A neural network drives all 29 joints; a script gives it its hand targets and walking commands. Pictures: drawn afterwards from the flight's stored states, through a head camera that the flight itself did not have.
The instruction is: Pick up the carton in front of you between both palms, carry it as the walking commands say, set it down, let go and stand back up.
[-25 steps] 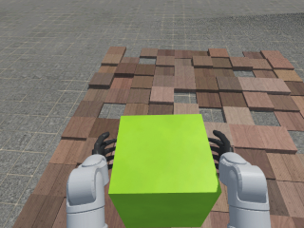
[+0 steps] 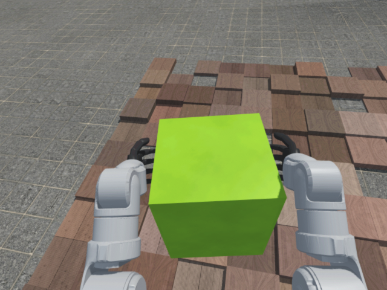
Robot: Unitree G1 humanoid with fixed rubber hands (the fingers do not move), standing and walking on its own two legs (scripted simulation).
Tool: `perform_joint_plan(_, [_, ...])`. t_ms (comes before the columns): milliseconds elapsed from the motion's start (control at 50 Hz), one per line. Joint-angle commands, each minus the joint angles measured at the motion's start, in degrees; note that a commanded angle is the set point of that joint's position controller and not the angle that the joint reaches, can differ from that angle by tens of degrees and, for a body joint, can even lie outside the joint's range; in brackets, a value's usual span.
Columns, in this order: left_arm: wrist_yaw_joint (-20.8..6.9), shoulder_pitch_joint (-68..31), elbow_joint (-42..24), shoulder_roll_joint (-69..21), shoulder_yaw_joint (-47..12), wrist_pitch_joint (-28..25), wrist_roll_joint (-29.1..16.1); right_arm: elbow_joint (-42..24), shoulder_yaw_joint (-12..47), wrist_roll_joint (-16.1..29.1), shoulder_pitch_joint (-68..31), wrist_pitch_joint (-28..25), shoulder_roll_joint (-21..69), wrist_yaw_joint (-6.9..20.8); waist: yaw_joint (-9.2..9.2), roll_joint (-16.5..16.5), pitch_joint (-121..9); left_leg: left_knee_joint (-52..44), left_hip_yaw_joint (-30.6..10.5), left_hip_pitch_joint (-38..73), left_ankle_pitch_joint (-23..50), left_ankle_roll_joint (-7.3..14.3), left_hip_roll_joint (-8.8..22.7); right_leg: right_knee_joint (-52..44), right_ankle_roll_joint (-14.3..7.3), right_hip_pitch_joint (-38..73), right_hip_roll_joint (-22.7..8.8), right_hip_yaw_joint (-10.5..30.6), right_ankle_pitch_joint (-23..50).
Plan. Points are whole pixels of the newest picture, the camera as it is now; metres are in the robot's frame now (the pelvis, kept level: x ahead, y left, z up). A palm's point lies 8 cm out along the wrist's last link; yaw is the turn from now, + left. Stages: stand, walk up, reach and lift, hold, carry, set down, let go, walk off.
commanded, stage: carry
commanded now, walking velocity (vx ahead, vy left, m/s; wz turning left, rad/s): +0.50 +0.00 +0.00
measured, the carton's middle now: (212, 189) +0.33 +0.00 +0.02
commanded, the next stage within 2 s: none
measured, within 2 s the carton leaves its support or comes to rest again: neither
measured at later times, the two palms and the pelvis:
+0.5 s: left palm (157, 94) +0.63 +0.16 +0.07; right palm (261, 93) +0.60 -0.14 +0.07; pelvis +0.35 +0.03 +0.00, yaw -2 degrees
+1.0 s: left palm (166, 0) +1.05 +0.16 +0.18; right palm out of the picture +1.07 -0.14 +0.18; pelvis +0.68 -0.01 +0.01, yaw +1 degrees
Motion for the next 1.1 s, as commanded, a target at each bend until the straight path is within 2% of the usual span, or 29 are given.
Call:
perform_joint_plan(0, [-15.6, -40.4, -11.2, -60.3, -37.5, -1.1, -27.5, -7.1, 38.0, 23.5, -35.5, -2.8, 65.0, 13.0, 0.93, -7.2, -21.8, -6.5, -1.2, -15.1, 3.7, 1.1, 1.6, -10.7, -5.6, 30.9, -15.5, 18.8, 14.2])
perform_joint_plan(60, [-16.2, -35.0, -11.3, -62.0, -38.2, -1.0, -26.4, -8.3, 38.1, 20.4, -29.9, -3.5, 66.0, 12.5, -0.05, -9.8, -19.5, -21.9, 1.9, -12.5, 7.7, 0.2, 0.6, -13.2, -5.4, 29.8, -13.1, 12.4, 16.1])
perform_joint_plan(120, [-16.9, -27.0, -11.7, -61.7, -39.5, -1.4, -24.5, -10.2, 39.2, 17.9, -22.9, -4.1, 65.9, 12.6, 0.72, -11.2, -18.5, -29.8, 5.5, -9.3, 20.7, 1.1, -1.2, -10.3, -4.1, 30.5, -10.4, 6.4, 28.7])
perform_joint_plan(180, [-17.6, -20.0, -14.2, -61.1, -41.3, -2.1, -22.5, -14.4, 40.6, 17.1, -16.8, -4.4, 65.2, 13.6, -0.93, -10.6, -17.0, -37.0, 7.1, -2.2, 26.7, 2.2, -1.2, -7.9, -2.6, 30.2, -10.8, 3.9, 40.0])
perform_joint_plan(220, [-17.6, -15.0, -17.3, -59.4, -42.6, -2.5, -20.4, -17.3, 41.8, 17.2, -13.0, -4.5, 64.6, 14.7, -2.16, -10.4, -19.6, -40.1, 10.8, 10.8, 24.8, 2.8, -3.3, 2.8, -0.6, 27.2, -10.3, -0.7, 50.5])
perform_joint_plan(240, [-17.8, -13.6, -18.3, -59.8, -43.5, -2.7, -20.1, -18.1, 42.1, 17.2, -10.6, -4.5, 63.8, 15.3, -3.37, -7.5, -22.1, -42.4, 12.2, 22.2, 21.7, 2.6, -4.1, 12.6, 0.8, 21.8, -8.0, -3.3, 44.9])
perform_joint_plan(260, [-17.8, -13.0, -18.7, -59.6, -43.3, -2.8, -20.2, -19.0, 42.4, 17.9, -9.0, -4.2, 64.7, 16.0, -4.98, -2.8, -21.8, -40.5, 7.6, 32.8, 17.8, 1.6, 0.1, 22.4, 1.4, 10.4, -5.9, -1.5, 30.0])
perform_joint_plan(280, [-17.9, -11.7, -19.1, -59.4, -43.8, -2.3, -20.4, -18.4, 42.0, 18.0, -7.0, -3.9, 63.9, 16.5, -4.29, 10.6, -18.0, -39.3, -7.4, 37.6, 27.8, 2.9, 8.8, 35.5, 2.6, -3.1, 0.4, -0.2, 1.5])
perform_joint_plan(300, [-17.6, -9.5, -19.0, -58.0, -44.3, -1.6, -20.9, -17.1, 41.3, 17.5, -5.7, -3.7, 60.7, 16.9, -3.59, 14.7, -21.1, -44.2, -27.1, 46.8, 31.7, 13.3, 19.0, 47.9, 4.4, -17.9, 5.2, 4.4, -8.2])
perform_joint_plan(320, [-17.2, -8.4, -19.4, -56.8, -43.8, -1.4, -20.1, -18.1, 42.4, 18.9, -6.1, -3.5, 61.4, 17.4, -3.38, 10.7, -20.0, -47.4, -30.3, 46.3, 27.0, 16.9, 21.6, 54.5, 3.8, -25.2, 2.2, 7.6, -8.2])
perform_joint_plan(340, [-16.9, -8.8, -19.3, -57.2, -43.5, -1.5, -19.7, -19.2, 42.6, 20.2, -6.7, -3.2, 62.1, 17.8, -3.17, 4.8, -17.2, -47.4, -25.2, 40.4, 27.2, 14.9, 18.6, 54.1, 2.8, -26.1, -0.4, 8.3, -5.4])
perform_joint_plan(380, [-16.2, -7.8, -19.1, -59.2, -43.2, -2.0, -19.2, -21.4, 44.1, 22.4, -9.4, -3.2, 63.3, 18.4, -2.77, 0.5, -16.3, -48.0, -18.3, 34.7, 29.2, 12.2, 16.9, 46.7, 2.7, -23.7, -3.5, 8.9, -2.4])
perform_joint_plan(420, [-15.7, -6.6, -19.3, -60.6, -43.4, -2.8, -18.7, -22.8, 45.0, 23.6, -9.7, -3.5, 63.6, 18.9, -2.73, 2.1, -15.1, -52.6, -12.8, 30.0, 25.0, 9.2, 15.1, 37.9, 3.6, -19.5, -3.3, 6.3, 0.2])
perform_joint_plan(480, [-15.0, -4.0, -18.9, -60.9, -44.1, -3.5, -18.0, -22.5, 44.6, 23.3, -6.3, -3.9, 62.7, 19.4, -2.78, 5.7, -13.5, -54.3, -5.4, 30.9, 33.2, 8.0, 12.4, 28.5, 4.1, -20.1, -2.4, 2.6, 6.6])
perform_joint_plan(540, [-14.8, -4.1, -19.9, -59.3, -45.2, -3.9, -18.3, -22.3, 44.2, 22.4, -4.7, -4.4, 60.3, 19.3, -3.04, 4.7, -10.5, -53.2, -0.1, 32.4, 40.0, 7.1, 8.9, 17.6, 3.7, -20.3, -0.5, -0.2, 15.0])
perform_joint_plan(600, [-14.5, -9.3, -21.9, -55.0, -46.2, -3.4, -19.7, -22.7, 44.1, 22.0, -7.8, -4.6, 56.0, 18.3, -3.0, 6.5, -7.3, -54.7, 2.4, 30.7, 44.3, 7.3, 9.2, 9.6, 2.0, -15.4, 0.8, -2.9, 20.8])
perform_joint_plan(640, [-14.2, -14.8, -21.8, -51.6, -46.1, -2.8, -20.6, -22.1, 43.5, 21.6, -11.5, -4.5, 52.4, 17.3, -2.56, 8.7, -7.8, -50.9, 4.8, 29.4, 58.5, 7.0, 9.3, 8.5, 0.2, -7.3, 3.0, -5.8, 19.6])
perform_joint_plan(660, [-14.1, -17.1, -21.2, -49.8, -45.7, -2.6, -20.9, -21.4, 43.2, 21.3, -14.2, -4.5, 50.5, 16.8, -1.49, 10.5, -10.5, -44.4, 6.1, 28.6, 65.0, 6.4, 9.6, 9.1, -0.4, -0.6, 4.1, -6.3, 18.4])
perform_joint_plan(680, [-14.0, -20.2, -20.8, -48.4, -45.2, -2.5, -21.3, -20.8, 42.9, 21.1, -17.2, -4.6, 49.3, 16.3, 1.4, 11.2, -14.1, -34.8, 8.5, 26.3, 67.3, 5.8, 9.4, 8.1, -1.1, 8.0, 5.0, -6.7, 16.1])
perform_joint_plan(700, [-14.1, -23.7, -19.9, -46.9, -44.3, -2.6, -21.9, -20.6, 42.8, 21.1, -21.9, -4.7, 48.8, 15.8, 4.85, 5.4, -17.9, -20.4, 10.0, 20.6, 60.0, 4.9, 6.7, 3.9, -1.0, 19.2, 5.7, -6.7, 14.6])
perform_joint_plan(720, [-14.0, -25.3, -17.4, -45.9, -43.1, -2.3, -22.7, -19.8, 42.0, 21.1, -27.0, -4.4, 47.6, 15.1, 6.23, -6.6, -17.2, -4.7, 7.3, 8.2, 34.3, 3.9, 1.2, 1.1, -2.2, 26.2, -1.8, 8.2, 7.2])
perform_joint_plan(740, [-13.9, -27.6, -14.5, -43.7, -42.0, -2.1, -23.2, -17.5, 41.4, 21.1, -27.8, -3.8, 47.2, 14.4, 1.82, -16.6, -17.8, 8.3, 2.1, -6.9, 0.8, 2.9, -7.3, -7.1, -10.6, 30.0, -15.9, 38.2, 9.9])
perform_joint_plan(760, [-13.8, -31.0, -14.1, -44.4, -42.0, -1.6, -24.7, -15.1, 39.5, 20.7, -29.1, -3.4, 46.4, 13.5, 1.41, -12.6, -18.8, 15.4, -5.7, -9.5, -0.7, 4.8, -4.0, -9.5, -13.7, 28.3, -17.9, 39.8, 8.3])
perform_joint_plan(780, [-13.7, -35.2, -13.4, -45.1, -41.8, -1.3, -26.3, -14.5, 38.2, 20.9, -31.5, -3.0, 46.3, 12.7, 0.52, -11.0, -18.0, 15.1, -6.1, -11.4, 1.0, 6.1, -1.4, -8.8, -12.9, 25.4, -17.1, 34.9, 10.3])
perform_joint_plan(820, [-13.6, -43.2, -12.1, -47.4, -41.0, -0.7, -29.3, -12.3, 35.9, 21.0, -37.0, -2.3, 46.9, 11.2, -0.03, -3.7, -17.2, 7.9, -6.5, -11.3, 5.8, 5.6, 1.8, -8.3, -9.7, 19.9, -15.1, 27.0, 11.0])
perform_joint_plan(860, [-13.3, -49.6, -10.3, -48.5, -39.0, 0.0, -30.9, -10.3, 34.1, 21.6, -43.3, -1.5, 47.8, 10.3, -0.16, -5.3, -18.6, 2.5, -5.2, -9.7, 9.0, 4.5, 2.4, -9.3, -8.9, 17.1, -13.9, 21.7, 12.3])
perform_joint_plan(940, [-12.3, -56.9, -4.8, -48.1, -33.2, 2.6, -30.6, -6.1, 31.3, 23.3, -53.5, 1.1, 48.8, 9.3, 0.35, -5.8, -18.9, -7.7, -2.1, -15.2, 13.3, 1.9, 2.7, -9.4, -10.6, 20.6, -12.2, 15.3, 23.1])
perform_joint_plan(1000, [-11.8, -60.3, -1.0, -48.0, -28.9, 4.8, -28.9, -2.8, 29.2, 24.6, -58.7, 3.4, 50.7, 9.3, 1.5, -7.0, -19.2, -14.8, -0.6, -19.8, 19.6, 1.5, 2.3, -6.0, -9.4, 27.9, -9.8, 11.4, 35.1])
perform_joint_plan(1080, [-11.6, -64.7, 2.5, -48.8, -24.5, 7.0, -26.5, 0.6, 26.2, 25.4, -65.3, 5.9, 53.9, 10.1, 2.83, -7.9, -18.0, -28.7, 2.5, -17.3, 27.3, 1.8, -0.3, -3.2, -7.5, 32.6, -7.1, 7.5, 42.2])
